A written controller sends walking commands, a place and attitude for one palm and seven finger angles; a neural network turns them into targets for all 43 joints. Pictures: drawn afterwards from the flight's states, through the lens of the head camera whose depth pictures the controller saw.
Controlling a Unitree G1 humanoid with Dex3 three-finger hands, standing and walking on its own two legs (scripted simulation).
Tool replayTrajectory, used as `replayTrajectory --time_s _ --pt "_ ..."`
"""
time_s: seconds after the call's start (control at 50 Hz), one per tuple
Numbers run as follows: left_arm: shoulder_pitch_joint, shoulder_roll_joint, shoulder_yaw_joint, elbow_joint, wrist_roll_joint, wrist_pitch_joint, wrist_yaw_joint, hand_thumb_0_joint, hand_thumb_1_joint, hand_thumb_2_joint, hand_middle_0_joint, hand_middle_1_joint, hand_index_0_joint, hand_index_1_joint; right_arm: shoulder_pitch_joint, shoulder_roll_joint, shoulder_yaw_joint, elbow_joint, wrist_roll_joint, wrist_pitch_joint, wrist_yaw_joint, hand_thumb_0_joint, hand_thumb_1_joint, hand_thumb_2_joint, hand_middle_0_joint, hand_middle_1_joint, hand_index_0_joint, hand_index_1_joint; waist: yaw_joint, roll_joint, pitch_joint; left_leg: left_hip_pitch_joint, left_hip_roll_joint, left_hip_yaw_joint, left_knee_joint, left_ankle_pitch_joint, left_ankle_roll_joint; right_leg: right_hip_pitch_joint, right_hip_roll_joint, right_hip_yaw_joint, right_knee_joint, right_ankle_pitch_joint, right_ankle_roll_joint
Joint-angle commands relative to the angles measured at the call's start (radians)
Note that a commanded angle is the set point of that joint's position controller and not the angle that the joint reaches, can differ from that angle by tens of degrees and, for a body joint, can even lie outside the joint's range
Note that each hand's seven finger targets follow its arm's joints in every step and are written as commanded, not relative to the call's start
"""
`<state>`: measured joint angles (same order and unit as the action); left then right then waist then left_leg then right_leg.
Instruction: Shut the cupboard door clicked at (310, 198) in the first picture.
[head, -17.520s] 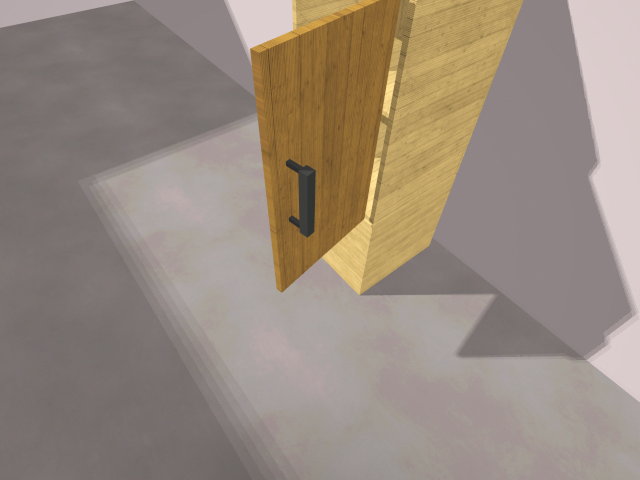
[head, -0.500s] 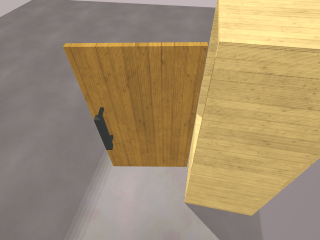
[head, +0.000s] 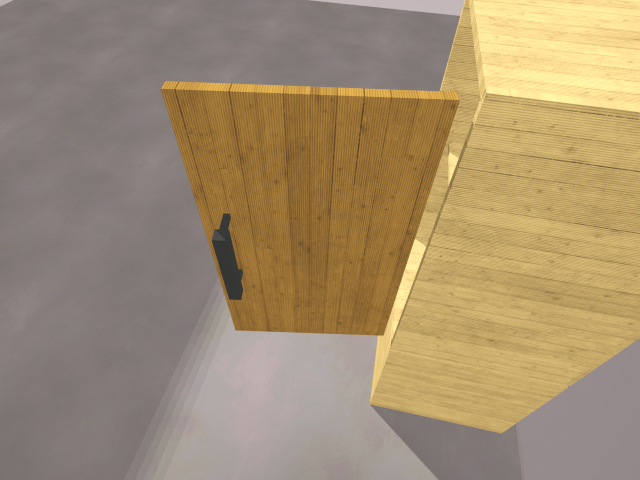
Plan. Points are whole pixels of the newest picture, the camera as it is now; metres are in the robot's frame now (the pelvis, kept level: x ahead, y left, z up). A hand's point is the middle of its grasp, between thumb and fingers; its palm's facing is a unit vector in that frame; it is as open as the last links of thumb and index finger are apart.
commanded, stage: raise the hand and make a fist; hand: left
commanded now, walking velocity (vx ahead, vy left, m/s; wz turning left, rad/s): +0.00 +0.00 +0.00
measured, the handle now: (231, 258) +0.45 +0.18 -0.04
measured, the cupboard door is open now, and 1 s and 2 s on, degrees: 100 100 100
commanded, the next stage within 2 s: bring the fist close to the handle in 1.94 s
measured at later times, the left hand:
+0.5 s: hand out of the picture +0.11 +0.17 -0.10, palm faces +0.12 -0.99 -0.05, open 5.9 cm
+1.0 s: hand (181, 467) +0.15 +0.17 -0.04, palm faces +0.12 -0.99 -0.08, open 3.6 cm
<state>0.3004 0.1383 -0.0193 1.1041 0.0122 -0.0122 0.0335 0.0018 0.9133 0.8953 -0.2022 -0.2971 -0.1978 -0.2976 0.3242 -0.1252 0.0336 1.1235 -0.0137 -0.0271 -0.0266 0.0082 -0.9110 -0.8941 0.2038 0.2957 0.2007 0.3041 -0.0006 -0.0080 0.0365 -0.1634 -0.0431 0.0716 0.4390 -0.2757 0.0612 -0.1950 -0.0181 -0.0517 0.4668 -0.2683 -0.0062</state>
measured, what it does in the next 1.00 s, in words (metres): lowers itself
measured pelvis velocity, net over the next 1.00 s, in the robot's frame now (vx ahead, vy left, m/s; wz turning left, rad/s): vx -0.05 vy -0.03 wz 0.03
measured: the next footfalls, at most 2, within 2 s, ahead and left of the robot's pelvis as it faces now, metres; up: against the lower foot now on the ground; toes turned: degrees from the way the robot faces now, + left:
none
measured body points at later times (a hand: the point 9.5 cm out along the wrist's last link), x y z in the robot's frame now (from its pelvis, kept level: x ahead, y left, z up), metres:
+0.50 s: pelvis -0.03 -0.03 -0.10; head +0.04 +0.00 +0.34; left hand +0.10 +0.22 -0.09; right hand +0.23 -0.26 -0.13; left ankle -0.02 +0.08 -0.74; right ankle -0.01 -0.12 -0.74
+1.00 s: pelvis -0.05 -0.03 -0.10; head +0.02 -0.03 +0.34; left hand +0.13 +0.22 -0.03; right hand +0.10 -0.29 -0.19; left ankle -0.03 +0.08 -0.74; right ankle -0.01 -0.12 -0.74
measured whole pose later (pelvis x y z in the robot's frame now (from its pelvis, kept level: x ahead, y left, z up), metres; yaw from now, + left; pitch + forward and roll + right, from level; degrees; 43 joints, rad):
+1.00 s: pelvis -0.05 -0.03 -0.10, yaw +2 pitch +16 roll -2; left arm 0.51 0.22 0.17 -0.08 -0.29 -0.50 -0.20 0.01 0.91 0.90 -0.92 -1.09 -0.92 -1.09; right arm 0.30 -0.26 -0.04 0.56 0.03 -0.19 -0.05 0.02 -0.91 -0.89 0.21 0.30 0.20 0.30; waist -0.01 0.03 -0.16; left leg -0.97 0.01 0.00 1.22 -0.54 0.02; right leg -0.95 0.00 -0.13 1.18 -0.52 -0.06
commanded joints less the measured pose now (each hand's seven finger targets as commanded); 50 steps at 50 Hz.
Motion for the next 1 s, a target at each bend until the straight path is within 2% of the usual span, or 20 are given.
replayTrajectory --time_s 0.0,0.02,0.04,0.06,0.08,0.1,0.14,0.2,0.24,0.3,0.38,0.44,0.48,0.56,0.64,0.72,0.76,0.84,0.92,0.98 --pt "0.120 0.109 0.016 0.016 0.009 -0.024 0.044 0.000 0.900 0.900 -0.200 -0.300 -0.200 -0.300 -0.038 -0.151 -0.030 -0.087 0.018 -0.015 -0.002 0.000 -0.900 -0.900 0.200 0.300 0.200 0.300 0.034 -0.031 0.047 -0.092 0.169 -0.113 0.054 0.317 -0.032 -0.019 -0.111 0.097 -0.066 0.305 -0.020" --pt "-0.738 0.625 0.359 -1.692 -0.129 -0.279 0.054 0.000 0.900 0.900 -0.200 -0.300 -0.200 -0.300 0.059 -0.382 -0.091 -0.417 0.018 -0.212 -0.090 0.000 -0.900 -0.900 0.200 0.300 0.200 0.300 -0.178 0.072 -0.392 0.221 0.112 -0.127 0.035 0.503 -0.024 -0.020 0.010 0.019 0.086 0.336 0.002" --pt "-0.082 0.191 0.010 -1.405 -0.129 -0.192 0.060 0.000 0.900 0.900 -0.218 -0.320 -0.218 -0.320 -0.037 -0.212 -0.005 -0.387 0.058 -0.302 -0.094 0.000 -0.900 -0.900 0.200 0.300 0.200 0.300 -0.045 0.340 -0.482 0.307 0.096 -0.094 0.032 0.595 -0.052 -0.099 0.068 -0.008 0.135 0.125 -0.024" --pt "-0.072 0.179 0.059 -1.362 -0.171 -0.134 0.102 0.000 0.900 0.900 -0.237 -0.340 -0.237 -0.340 -0.046 -0.238 -0.020 -0.328 0.040 -0.335 -0.081 0.000 -0.900 -0.900 0.200 0.300 0.200 0.300 -0.019 0.297 -0.425 0.240 0.112 -0.121 -0.013 0.669 -0.107 -0.076 0.058 -0.016 0.122 0.046 -0.030" --pt "0.217 -0.091 -0.099 -1.009 -0.150 0.004 0.093 0.000 0.900 0.900 -0.255 -0.360 -0.255 -0.360 -0.054 -0.175 -0.027 -0.293 0.058 -0.339 -0.047 0.000 -0.900 -0.900 0.200 0.300 0.200 0.300 -0.027 0.221 -0.208 0.086 0.114 -0.146 -0.045 0.551 -0.103 -0.156 0.021 -0.017 0.131 -0.012 -0.016" --pt "0.036 -0.053 -0.115 -1.194 -0.173 -0.009 0.098 0.000 0.900 0.900 -0.273 -0.380 -0.273 -0.380 -0.033 -0.235 -0.053 -0.346 0.065 -0.344 -0.033 0.000 -0.900 -0.900 0.200 0.300 0.200 0.300 -0.058 0.170 -0.079 -0.015 0.107 -0.169 -0.008 0.394 -0.101 -0.176 0.007 -0.023 0.113 0.025 -0.017" --pt "0.029 -0.025 -0.068 -1.140 -0.143 -0.099 0.074 0.000 0.900 0.900 -0.310 -0.420 -0.310 -0.420 -0.072 -0.257 -0.077 -0.431 0.039 -0.365 -0.016 0.000 -0.900 -0.900 0.200 0.300 0.200 0.300 -0.080 -0.021 0.048 -0.170 0.076 -0.180 0.084 0.222 -0.085 -0.262 0.008 -0.052 0.089 0.046 -0.019" --pt "0.376 -0.059 0.025 -0.915 -0.174 -0.268 -0.037 0.000 0.900 0.900 -0.365 -0.480 -0.365 -0.480 -0.101 -0.238 -0.114 -0.531 0.025 -0.356 0.014 0.000 -0.900 -0.900 0.200 0.300 0.200 0.300 0.014 -0.352 -0.021 -0.370 0.043 -0.148 0.242 0.132 -0.077 -0.369 0.023 -0.078 0.208 -0.016 -0.022" --pt "0.499 -0.034 0.097 -0.935 -0.230 -0.432 -0.159 0.000 0.900 0.900 -0.402 -0.520 -0.402 -0.520 -0.141 -0.233 -0.132 -0.580 0.012 -0.337 0.037 0.000 -0.900 -0.900 0.200 0.300 0.200 0.300 0.067 -0.388 -0.136 -0.468 0.018 -0.102 0.338 0.119 -0.092 -0.372 0.023 -0.062 0.316 0.051 -0.024" --pt "0.483 0.106 0.243 -0.968 -0.247 -0.641 -0.312 0.000 0.900 0.900 -0.457 -0.580 -0.457 -0.580 -0.194 -0.237 -0.152 -0.650 0.005 -0.294 0.070 0.000 -0.900 -0.900 0.200 0.300 0.200 0.300 0.106 -0.068 -0.247 -0.555 0.001 -0.071 0.475 0.206 -0.112 -0.398 0.005 -0.021 0.514 0.215 -0.047" --pt "0.327 0.197 0.268 -1.274 -0.217 -0.654 -0.284 0.000 0.900 0.900 -0.530 -0.660 -0.530 -0.660 -0.231 -0.224 -0.141 -0.756 0.001 -0.250 0.079 0.000 -0.900 -0.900 0.200 0.300 0.200 0.300 0.123 0.275 -0.404 -0.557 0.013 -0.062 0.559 0.233 -0.095 -0.523 0.017 0.011 0.622 0.120 -0.062" --pt "0.187 0.165 0.235 -1.499 -0.267 -0.687 -0.243 0.000 0.900 0.900 -0.585 -0.720 -0.585 -0.720 -0.183 -0.210 -0.133 -0.766 0.003 -0.254 0.062 0.000 -0.900 -0.900 0.200 0.300 0.200 0.300 0.045 0.268 -0.507 -0.515 0.026 -0.093 0.632 0.172 -0.062 -0.595 0.032 0.030 0.612 0.082 -0.048" --pt "0.035 0.120 0.152 -1.564 -0.291 -0.736 -0.253 0.000 0.900 0.900 -0.622 -0.760 -0.622 -0.760 -0.185 -0.219 -0.125 -0.757 0.012 -0.269 0.032 0.000 -0.900 -0.900 0.200 0.300 0.200 0.300 -0.043 0.117 -0.424 -0.632 0.031 -0.116 0.692 -0.063 -0.036 -0.680 0.035 0.090 0.557 -0.116 -0.034" --pt "-0.015 0.112 0.061 -1.496 -0.307 -0.701 -0.348 0.000 0.900 0.900 -0.695 -0.840 -0.695 -0.840 -0.153 -0.255 -0.104 -0.720 0.020 -0.288 -0.012 0.000 -0.900 -0.900 0.200 0.300 0.200 0.300 -0.097 0.062 -0.390 -0.715 0.046 -0.137 0.763 -0.073 -0.018 -0.698 0.041 0.105 0.557 -0.125 -0.032" --pt "0.168 0.186 0.146 -1.279 -0.295 -0.456 -0.422 0.000 0.900 0.900 -0.768 -0.920 -0.768 -0.920 -0.150 -0.248 -0.106 -0.752 0.059 -0.255 -0.036 0.000 -0.900 -0.900 0.200 0.300 0.200 0.300 -0.031 -0.086 -0.406 -0.824 0.040 -0.114 0.733 -0.117 -0.017 -0.564 0.011 0.148 0.478 -0.220 -0.005" --pt "0.228 0.258 0.313 -1.358 -0.336 -0.247 -0.360 0.000 0.900 0.900 -0.842 -1.000 -0.842 -1.000 -0.209 -0.205 -0.094 -0.832 0.073 -0.189 -0.033 0.000 -0.900 -0.900 0.200 0.300 0.200 0.300 0.076 -0.068 -0.513 -0.807 0.012 -0.093 0.670 -0.068 -0.031 -0.347 -0.032 0.195 0.446 -0.144 0.023" --pt "0.226 0.259 0.388 -1.397 -0.361 -0.257 -0.266 0.000 0.900 0.900 -0.878 -1.040 -0.878 -1.040 -0.221 -0.178 -0.089 -0.821 0.066 -0.173 -0.036 0.000 -0.900 -0.900 0.200 0.300 0.200 0.300 0.095 -0.083 -0.499 -0.805 0.021 -0.104 0.665 -0.054 -0.041 -0.307 -0.034 0.199 0.452 -0.080 0.032" --pt "0.219 0.179 0.315 -1.434 -0.329 -0.426 -0.174 0.000 0.900 0.900 -0.952 -1.120 -0.952 -1.120 -0.163 -0.164 -0.093 -0.771 0.049 -0.197 -0.026 0.000 -0.900 -0.900 0.200 0.300 0.200 0.300 0.054 -0.007 -0.429 -0.781 0.036 -0.107 0.633 -0.024 -0.050 -0.408 -0.015 0.134 0.503 0.022 0.014" --pt "0.147 0.125 0.135 -1.336 -0.280 -0.559 -0.245 0.000 0.900 0.900 -1.025 -1.200 -1.025 -1.200 -0.142 -0.213 -0.093 -0.738 0.040 -0.238 -0.021 0.000 -0.900 -0.900 0.200 0.300 0.200 0.300 -0.041 -0.001 -0.295 -0.801 0.038 -0.117 0.655 -0.142 -0.038 -0.611 -0.005 0.122 0.481 -0.226 -0.001" --pt "0.109 0.155 0.116 -1.295 -0.303 -0.564 -0.328 0.000 0.900 0.900 -1.080 -1.260 -1.080 -1.260 -0.123 -0.246 -0.099 -0.754 0.055 -0.259 -0.036 0.000 -0.900 -0.900 0.200 0.300 0.200 0.300 -0.051 -0.029 -0.284 -0.807 0.034 -0.119 0.650 -0.227 -0.027 -0.638 -0.007 0.147 0.429 -0.412 -0.011"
